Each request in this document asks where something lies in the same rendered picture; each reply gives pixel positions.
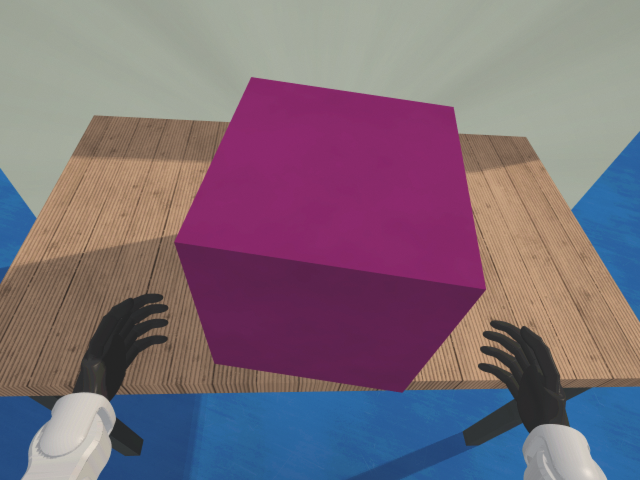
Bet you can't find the robot left hand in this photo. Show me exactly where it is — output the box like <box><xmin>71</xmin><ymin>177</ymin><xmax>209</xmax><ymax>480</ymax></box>
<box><xmin>72</xmin><ymin>294</ymin><xmax>168</xmax><ymax>402</ymax></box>

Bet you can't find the carton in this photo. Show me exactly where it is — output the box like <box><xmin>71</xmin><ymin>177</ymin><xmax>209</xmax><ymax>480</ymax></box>
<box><xmin>174</xmin><ymin>77</ymin><xmax>486</xmax><ymax>393</ymax></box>

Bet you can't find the robot right hand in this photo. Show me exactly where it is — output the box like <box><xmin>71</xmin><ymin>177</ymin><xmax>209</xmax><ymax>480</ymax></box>
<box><xmin>478</xmin><ymin>320</ymin><xmax>570</xmax><ymax>433</ymax></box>

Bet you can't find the left robot forearm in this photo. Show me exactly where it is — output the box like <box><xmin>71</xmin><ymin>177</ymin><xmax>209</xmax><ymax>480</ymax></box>
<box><xmin>21</xmin><ymin>392</ymin><xmax>116</xmax><ymax>480</ymax></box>

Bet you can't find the table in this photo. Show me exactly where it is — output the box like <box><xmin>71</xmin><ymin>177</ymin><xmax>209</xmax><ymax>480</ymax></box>
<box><xmin>0</xmin><ymin>115</ymin><xmax>640</xmax><ymax>456</ymax></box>

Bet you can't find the right robot forearm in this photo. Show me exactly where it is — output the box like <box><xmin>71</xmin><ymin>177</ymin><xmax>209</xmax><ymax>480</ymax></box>
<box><xmin>522</xmin><ymin>424</ymin><xmax>607</xmax><ymax>480</ymax></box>

